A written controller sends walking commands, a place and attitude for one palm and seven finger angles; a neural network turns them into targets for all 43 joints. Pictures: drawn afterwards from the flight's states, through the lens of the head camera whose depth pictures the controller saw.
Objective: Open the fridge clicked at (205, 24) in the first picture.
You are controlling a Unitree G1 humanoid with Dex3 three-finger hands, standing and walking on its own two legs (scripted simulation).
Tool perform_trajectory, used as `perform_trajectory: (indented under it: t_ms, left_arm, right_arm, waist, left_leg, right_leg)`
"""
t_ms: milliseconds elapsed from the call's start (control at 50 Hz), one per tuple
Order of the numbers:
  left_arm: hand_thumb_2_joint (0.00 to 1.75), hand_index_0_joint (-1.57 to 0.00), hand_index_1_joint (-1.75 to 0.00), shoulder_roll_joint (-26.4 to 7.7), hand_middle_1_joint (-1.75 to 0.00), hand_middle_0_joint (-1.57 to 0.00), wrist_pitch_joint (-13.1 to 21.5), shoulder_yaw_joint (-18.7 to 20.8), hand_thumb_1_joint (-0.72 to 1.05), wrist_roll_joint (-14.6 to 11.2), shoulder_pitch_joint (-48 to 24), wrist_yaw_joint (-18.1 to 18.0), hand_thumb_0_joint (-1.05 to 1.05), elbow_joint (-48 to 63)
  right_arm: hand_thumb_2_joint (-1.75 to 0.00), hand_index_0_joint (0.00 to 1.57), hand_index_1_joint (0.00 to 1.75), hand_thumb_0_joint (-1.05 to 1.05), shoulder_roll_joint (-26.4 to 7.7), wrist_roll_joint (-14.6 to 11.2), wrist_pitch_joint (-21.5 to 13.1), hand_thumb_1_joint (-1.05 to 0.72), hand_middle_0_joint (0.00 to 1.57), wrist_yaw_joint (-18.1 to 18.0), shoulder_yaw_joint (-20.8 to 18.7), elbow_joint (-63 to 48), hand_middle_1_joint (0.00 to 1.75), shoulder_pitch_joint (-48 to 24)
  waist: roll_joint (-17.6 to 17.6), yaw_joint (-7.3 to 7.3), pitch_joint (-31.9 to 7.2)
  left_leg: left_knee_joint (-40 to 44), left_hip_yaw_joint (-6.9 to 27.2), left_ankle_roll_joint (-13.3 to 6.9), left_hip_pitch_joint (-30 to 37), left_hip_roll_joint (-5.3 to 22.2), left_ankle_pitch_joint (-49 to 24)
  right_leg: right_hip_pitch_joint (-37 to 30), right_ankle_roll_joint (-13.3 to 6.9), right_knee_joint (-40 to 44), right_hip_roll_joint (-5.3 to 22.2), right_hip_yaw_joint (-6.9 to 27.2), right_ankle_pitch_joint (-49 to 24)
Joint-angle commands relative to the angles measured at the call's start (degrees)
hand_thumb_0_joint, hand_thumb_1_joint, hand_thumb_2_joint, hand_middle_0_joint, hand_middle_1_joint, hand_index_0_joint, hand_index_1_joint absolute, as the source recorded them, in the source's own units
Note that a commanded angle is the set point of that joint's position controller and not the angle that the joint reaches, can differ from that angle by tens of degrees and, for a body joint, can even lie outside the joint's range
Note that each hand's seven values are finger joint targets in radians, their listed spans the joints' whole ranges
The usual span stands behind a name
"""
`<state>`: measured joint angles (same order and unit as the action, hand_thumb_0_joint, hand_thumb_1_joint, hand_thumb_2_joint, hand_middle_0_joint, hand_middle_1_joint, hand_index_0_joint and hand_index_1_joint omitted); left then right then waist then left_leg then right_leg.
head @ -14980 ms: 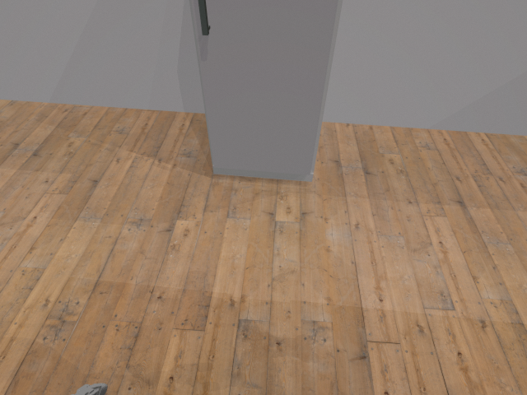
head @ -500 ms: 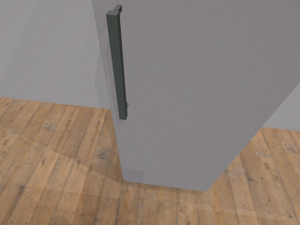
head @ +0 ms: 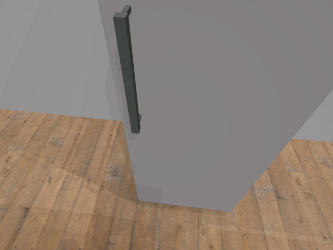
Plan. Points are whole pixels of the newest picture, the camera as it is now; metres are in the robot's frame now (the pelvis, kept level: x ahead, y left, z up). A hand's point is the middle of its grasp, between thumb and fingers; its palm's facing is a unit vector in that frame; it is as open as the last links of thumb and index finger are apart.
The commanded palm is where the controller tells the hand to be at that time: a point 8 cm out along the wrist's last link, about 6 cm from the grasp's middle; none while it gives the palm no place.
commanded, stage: raise the hand to about handle height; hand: left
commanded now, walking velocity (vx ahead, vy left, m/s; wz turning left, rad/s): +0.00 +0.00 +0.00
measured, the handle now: (132, 81) +0.44 +0.12 +0.18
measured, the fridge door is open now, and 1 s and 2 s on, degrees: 0 0 0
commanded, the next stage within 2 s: none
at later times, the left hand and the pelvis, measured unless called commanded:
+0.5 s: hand out of the picture +0.12 +0.20 +0.01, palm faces +0.13 -0.99 -0.05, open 9.2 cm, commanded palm +0.12 +0.25 +0.02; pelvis -0.04 -0.03 -0.05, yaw +4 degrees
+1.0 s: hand (53, 197) +0.19 +0.24 +0.09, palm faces +0.00 -1.00 -0.09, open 12.2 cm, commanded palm +0.16 +0.29 +0.11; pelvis -0.03 -0.01 -0.02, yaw +2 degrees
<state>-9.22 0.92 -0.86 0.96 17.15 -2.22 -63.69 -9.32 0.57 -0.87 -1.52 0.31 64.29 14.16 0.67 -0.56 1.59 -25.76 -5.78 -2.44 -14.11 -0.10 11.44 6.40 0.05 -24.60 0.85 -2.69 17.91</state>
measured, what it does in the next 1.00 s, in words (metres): stands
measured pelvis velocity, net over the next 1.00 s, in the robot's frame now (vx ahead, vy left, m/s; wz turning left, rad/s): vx -0.03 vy -0.01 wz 0.03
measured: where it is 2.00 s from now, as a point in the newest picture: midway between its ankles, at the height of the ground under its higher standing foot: outside the picture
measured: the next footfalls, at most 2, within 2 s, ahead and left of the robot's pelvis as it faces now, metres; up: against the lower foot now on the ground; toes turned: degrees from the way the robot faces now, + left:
none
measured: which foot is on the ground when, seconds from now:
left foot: down 0.00-1.00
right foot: down 0.00-1.00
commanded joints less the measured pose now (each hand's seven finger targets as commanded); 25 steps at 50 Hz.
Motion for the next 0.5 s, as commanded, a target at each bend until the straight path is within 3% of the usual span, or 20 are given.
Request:
perform_trajectory:
  t_ms: [0, 20, 40, 60, 80, 100, 120, 140, 180, 200, 240, 280, 300, 360, 400, 440, 480]
  left_arm:
    - [0.88, -0.2, -0.33, -24.41, -0.33, -0.2, 11.94, 11.99, 0.85, -7.55, -25.87, -4.26, 0.0, 91.2]
    - [0.87, -0.21, -0.34, -6.96, -0.34, -0.21, 5.09, 2.45, 0.83, -7.69, 3.92, -4.39, 0.0, 76.09]
    - [0.86, -0.21, -0.36, 0.0, -0.36, -0.21, 2.28, 0.06, 0.81, -9.72, 8.32, -4.1, 0.0, 67.76]
    - [0.85, -0.21, -0.37, -2.26, -0.37, -0.21, 4.82, 1.48, 0.78, -10.72, 1.53, -2.76, 0.0, 72.74]
    - [0.84, -0.21, -0.39, -6.46, -0.39, -0.21, 7.74, 6.19, 0.76, -10.48, 1.45, -1.28, 0.0, 68.84]
    - [0.83, -0.21, -0.4, -6.06, -0.4, -0.21, 10.75, 8.14, 0.74, -10.52, 7.5, 1.28, 0.0, 62.39]
    - [0.82, -0.21, -0.42, -2.87, -0.42, -0.21, 14.49, 7.3, 0.71, -11.7, 12.52, 4.89, 0.0, 56.9]
    - [0.81, -0.22, -0.43, -1.32, -0.43, -0.22, 18.4, 8.04, 0.69, -12.97, 18.33, 9.15, 0.0, 51.81]
    - [0.79, -0.22, -0.47, -2.79, -0.47, -0.22, 26.1, 9.74, 0.64, -15.38, 20.8, 18.35, 0.0, 50.93]
    - [0.78, -0.22, -0.48, -7.05, -0.48, -0.22, 28.25, 13.97, 0.62, -16.03, 22.46, 22.84, 0.0, 48.8]
    - [0.76, -0.22, -0.51, -13.13, -0.51, -0.22, 27.68, 19.73, 0.57, -18.32, 20.6, 27.57, 0.0, 55.47]
    - [0.74, -0.23, -0.54, -14.15, -0.54, -0.23, 25.04, 21.67, 0.53, -21.17, 14.72, 27.43, 0.0, 64.77]
    - [0.73, -0.23, -0.55, -15.8, -0.55, -0.23, 24.45, 23.46, 0.5, -22.16, 11.72, 26.14, 0.0, 67.22]
    - [0.7, -0.23, -0.6, -14.72, -0.6, -0.23, 27.84, 21.03, 0.43, -21.44, 1.81, 22.13, 0.0, 81.01]
    - [0.68, -0.24, -0.63, -15.11, -0.63, -0.24, 30.73, 17.63, 0.39, -20.2, -5.76, 21.26, 0.0, 85.36]
    - [0.66, -0.24, -0.66, -14.57, -0.66, -0.24, 31.26, 15.42, 0.34, -19.73, -6.29, 22.59, 0.0, 81.21]
    - [0.64, -0.24, -0.69, -16.13, -0.69, -0.24, 29.53, 15.31, 0.29, -20.08, -6.92, 25.22, 0.0, 76.8]
  right_arm:
    - [-0.9, 0.2, 0.3, 0.0, -11.5, -3.48, -13.35, -0.9, 0.2, -4.28, -0.23, -23.62, 0.3, -2.83]
    - [-0.9, 0.2, 0.3, 0.0, -9.34, -2.61, -16.78, -0.9, 0.2, -3.36, -0.82, -24.72, 0.3, -0.93]
    - [-0.9, 0.2, 0.3, 0.0, -8.72, -3.68, -17.07, -0.9, 0.2, -3.25, -0.99, -22.15, 0.3, -0.65]
    - [-0.9, 0.2, 0.3, 0.0, -11.23, -3.46, -17.32, -0.9, 0.2, -3.12, -2.16, -26.03, 0.3, -2.17]
    - [-0.9, 0.2, 0.3, 0.0, -12.71, -2.5, -17.33, -0.9, 0.2, -3.12, -3.08, -26.72, 0.3, -2.53]
    - [-0.9, 0.2, 0.3, 0.0, -12.56, -2.36, -16.86, -0.9, 0.2, -2.72, -3.7, -28.01, 0.3, -2.48]
    - [-0.9, 0.2, 0.3, 0.0, -12.27, -1.63, -16.26, -0.9, 0.2, -2.12, -4.03, -29.17, 0.3, -3.46]
    - [-0.9, 0.2, 0.3, 0.0, -12.08, -1.32, -15.83, -0.9, 0.2, -1.39, -4.69, -30.39, 0.3, -5.32]
    - [-0.9, 0.2, 0.3, 0.0, -12.52, -1.64, -15.43, -0.9, 0.2, 0.39, -5.7, -33.69, 0.3, -7.71]
    - [-0.9, 0.2, 0.3, 0.0, -13.13, -2.22, -15.13, -0.9, 0.2, 1.36, -6.25, -35.43, 0.3, -7.85]
    - [-0.9, 0.2, 0.3, 0.0, -13.01, -3.21, -14.51, -0.9, 0.2, 1.14, -6.37, -40.13, 0.3, -9.68]
    - [-0.9, 0.2, 0.3, 0.0, -11.93, -3.7, -13.82, -0.9, 0.2, -0.13, -5.68, -43.36, 0.3, -9.82]
    - [-0.9, 0.2, 0.3, 0.0, -11.74, -3.42, -13.32, -0.9, 0.2, -0.79, -5.4, -43.04, 0.3, -8.6]
    - [-0.9, 0.2, 0.3, 0.0, -10.81, -2.76, -13.67, -0.9, 0.2, -2.25, -4.68, -42.93, 0.3, -5.35]
    - [-0.9, 0.2, 0.3, 0.0, -11.34, -2.36, -14.49, -0.9, 0.2, -3.05, -3.85, -41.32, 0.3, -3.44]
    - [-0.9, 0.2, 0.3, 0.0, -11.73, -2.78, -15.68, -0.9, 0.2, -3.74, -3.23, -39.52, 0.3, -3.4]
    - [-0.9, 0.2, 0.3, 0.0, -12.79, -3.44, -16.76, -0.9, 0.2, -4.35, -2.84, -38.13, 0.3, -3.6]
  waist:
    - [-18.12, 2.51, -22.98]
    - [-17.59, 1.34, -19.07]
    - [-9.15, 2.59, -10.46]
    - [-6.01, 3.37, -3.76]
    - [-0.25, 4.2, -2.46]
    - [4.71, 2.92, -0.89]
    - [10.59, 1.43, -1.7]
    - [13.9, -0.45, -1.3]
    - [12.57, -1.78, -4.92]
    - [7.12, -2.89, -7.0]
    - [3.36, -3.8, -13.57]
    - [0.88, -3.32, -16.1]
    - [-0.21, -2.65, -14.76]
    - [-5.4, 0.8, -14.57]
    - [-5.71, 3.87, -12.9]
    - [-7.78, 4.79, -10.03]
    - [-6.21, 4.93, -8.42]
  left_leg:
    - [0.18, 5.58, 2.34, 22.18, 3.4, -16.96]
    - [3.58, 9.12, 3.26, 18.83, 4.8, -16.18]
    - [3.89, 10.02, 2.7, 12.04, 4.05, -9.8]
    - [1.39, 9.97, 2.0, 5.47, 2.99, -2.0]
    - [-1.68, 9.62, 1.68, 0.75, 1.93, 2.34]
    - [-4.69, 8.73, 1.79, -2.82, 1.12, 0.83]
    - [-7.99, 7.61, 2.15, -6.04, 1.1, -1.17]
    - [-11.09, 6.75, 2.58, -10.78, 0.92, -0.97]
    - [-16.2, 5.56, 3.04, -16.69, 0.16, -0.46]
    - [-17.94, 5.08, 3.19, -16.72, -0.12, -2.57]
    - [-19.75, 3.22, 2.24, -16.89, -0.81, -3.32]
    - [-20.19, 2.52, 1.67, -16.66, -1.23, -0.68]
    - [-20.84, 3.19, 1.65, -17.9, -1.03, 1.84]
    - [-20.86, 5.0, 0.67, -12.46, 0.58, 1.56]
    - [-21.71, 6.24, 0.12, -11.69, 1.19, 2.08]
    - [-21.66, 6.8, 0.05, -11.99, 1.31, 4.21]
    - [-20.74, 7.35, -0.16, -12.22, 1.4, 5.98]
  right_leg:
    - [9.01, -1.92, -5.16, 0.14, -0.59, -11.01]
    - [13.07, -2.11, -9.38, -0.49, -2.74, -3.29]
    - [15.9, -1.14, -9.2, -0.7, -2.75, -0.95]
    - [17.55, -0.96, -5.97, -0.73, -3.21, -1.23]
    - [19.69, -0.9, -4.27, -0.9, -3.49, -1.44]
    - [20.74, -1.12, -4.88, -1.26, -4.13, -1.1]
    - [23.7, -1.07, -7.53, -1.87, -4.5, -0.86]
    - [26.44, -1.06, -10.66, -2.08, -4.26, -0.79]
    - [27.17, -1.29, -15.38, -1.11, -2.21, -3.37]
    - [24.73, -1.84, -16.88, -0.09, -0.27, -7.54]
    - [21.47, -1.11, -17.51, 0.8, 2.08, -10.68]
    - [20.87, 0.22, -15.77, 1.19, 4.26, -7.13]
    - [21.99, 0.8, -14.36, 1.46, 6.41, -3.64]
    - [26.19, 0.09, -14.37, -0.18, 4.81, -0.95]
    - [28.41, -0.04, -14.29, -0.71, 4.88, -0.44]
    - [29.91, -0.27, -12.68, -0.72, 5.51, 2.94]
    - [29.34, 0.07, -10.39, -0.43, 6.39, 5.59]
